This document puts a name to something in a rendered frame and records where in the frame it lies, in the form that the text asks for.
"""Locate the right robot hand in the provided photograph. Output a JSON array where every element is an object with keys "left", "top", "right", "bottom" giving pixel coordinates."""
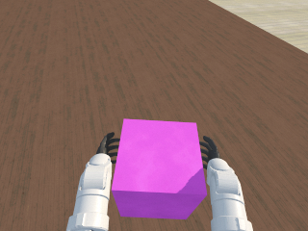
[{"left": 199, "top": 136, "right": 221, "bottom": 169}]

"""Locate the left robot forearm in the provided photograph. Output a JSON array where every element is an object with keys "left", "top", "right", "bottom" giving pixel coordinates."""
[{"left": 66, "top": 153, "right": 112, "bottom": 231}]

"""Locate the right robot forearm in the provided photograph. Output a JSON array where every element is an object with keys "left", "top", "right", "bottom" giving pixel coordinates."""
[{"left": 206, "top": 158, "right": 253, "bottom": 231}]

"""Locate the left robot hand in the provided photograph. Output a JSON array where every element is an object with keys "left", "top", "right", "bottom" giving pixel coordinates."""
[{"left": 96, "top": 132, "right": 120, "bottom": 164}]

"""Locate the carton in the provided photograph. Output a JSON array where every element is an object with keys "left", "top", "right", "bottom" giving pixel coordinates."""
[{"left": 112, "top": 118, "right": 207, "bottom": 219}]

